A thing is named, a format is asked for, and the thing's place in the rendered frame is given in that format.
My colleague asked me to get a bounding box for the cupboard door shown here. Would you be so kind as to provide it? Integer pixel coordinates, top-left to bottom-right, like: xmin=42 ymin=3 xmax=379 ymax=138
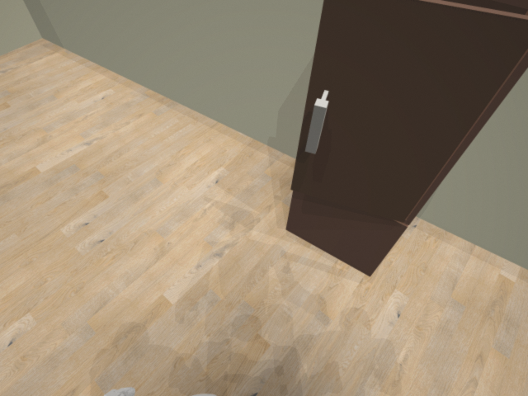
xmin=291 ymin=0 xmax=528 ymax=223

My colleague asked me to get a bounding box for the handle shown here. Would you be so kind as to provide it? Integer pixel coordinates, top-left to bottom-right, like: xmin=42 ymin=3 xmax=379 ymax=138
xmin=305 ymin=90 xmax=329 ymax=154

